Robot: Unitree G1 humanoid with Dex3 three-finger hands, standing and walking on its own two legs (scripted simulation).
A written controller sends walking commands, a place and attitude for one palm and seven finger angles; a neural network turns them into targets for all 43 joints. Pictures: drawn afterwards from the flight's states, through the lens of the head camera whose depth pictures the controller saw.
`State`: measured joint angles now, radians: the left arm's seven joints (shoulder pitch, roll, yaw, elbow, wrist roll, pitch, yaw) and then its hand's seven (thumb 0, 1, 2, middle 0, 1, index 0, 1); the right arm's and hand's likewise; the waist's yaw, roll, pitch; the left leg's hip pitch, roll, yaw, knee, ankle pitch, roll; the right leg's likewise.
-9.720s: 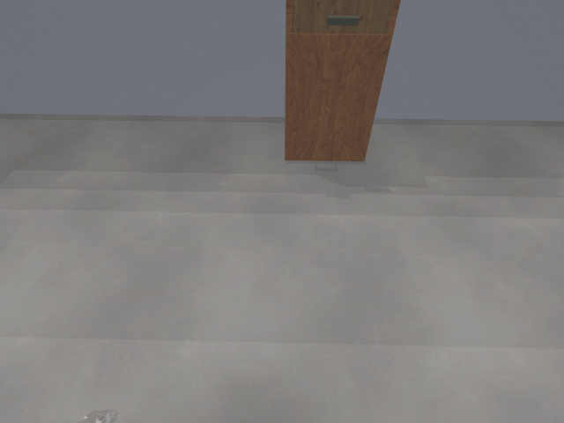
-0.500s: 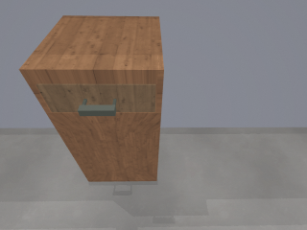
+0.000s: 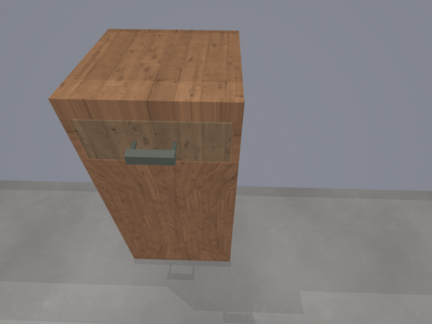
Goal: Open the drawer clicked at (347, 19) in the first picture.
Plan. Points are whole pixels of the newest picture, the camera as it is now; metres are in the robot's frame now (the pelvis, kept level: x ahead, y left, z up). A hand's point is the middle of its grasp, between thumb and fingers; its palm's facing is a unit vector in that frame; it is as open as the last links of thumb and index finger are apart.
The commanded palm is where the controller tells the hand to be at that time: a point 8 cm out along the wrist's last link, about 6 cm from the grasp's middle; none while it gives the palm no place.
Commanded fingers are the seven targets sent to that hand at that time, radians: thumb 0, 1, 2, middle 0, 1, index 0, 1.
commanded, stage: come to a stop and stand still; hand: left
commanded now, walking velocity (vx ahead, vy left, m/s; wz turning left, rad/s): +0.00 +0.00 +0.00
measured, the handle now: (152, 150) +0.52 +0.20 +0.00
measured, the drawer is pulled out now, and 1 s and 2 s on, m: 0.00 0.00 0.00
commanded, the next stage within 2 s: look again from close up in 1.26 s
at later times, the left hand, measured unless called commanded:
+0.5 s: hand out of the picture +0.03 +0.15 -0.17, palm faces +0.00 -0.98 -0.19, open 7.3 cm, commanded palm none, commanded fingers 0.00 0.90 0.90 -0.20 -0.30 -0.20 -0.30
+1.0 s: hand out of the picture +0.03 +0.11 -0.17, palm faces +0.02 -0.99 -0.17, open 7.3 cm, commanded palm none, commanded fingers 0.00 0.90 0.90 -0.20 -0.30 -0.20 -0.30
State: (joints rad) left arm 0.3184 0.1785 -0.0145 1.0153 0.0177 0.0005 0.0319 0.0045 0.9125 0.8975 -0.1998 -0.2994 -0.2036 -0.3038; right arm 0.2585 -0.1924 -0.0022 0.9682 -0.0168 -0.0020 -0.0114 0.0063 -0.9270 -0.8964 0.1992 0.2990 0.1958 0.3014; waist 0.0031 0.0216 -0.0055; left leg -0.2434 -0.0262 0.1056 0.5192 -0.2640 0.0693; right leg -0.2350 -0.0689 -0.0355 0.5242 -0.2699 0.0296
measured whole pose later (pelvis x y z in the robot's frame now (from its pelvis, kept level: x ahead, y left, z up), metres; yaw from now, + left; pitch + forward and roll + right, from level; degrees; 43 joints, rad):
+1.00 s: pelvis +0.05 -0.05 +0.01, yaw +0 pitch +0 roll +1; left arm 0.32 0.12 -0.01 1.13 0.01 -0.02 0.04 0.01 0.92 0.90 -0.20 -0.30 -0.20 -0.30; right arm 0.28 -0.14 0.02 1.16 -0.01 -0.02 -0.04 0.01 -0.92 -0.90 0.20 0.30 0.20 0.30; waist 0.00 0.00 0.03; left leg -0.13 0.03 0.09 0.41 -0.28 0.00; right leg -0.13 -0.01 -0.06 0.44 -0.30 -0.02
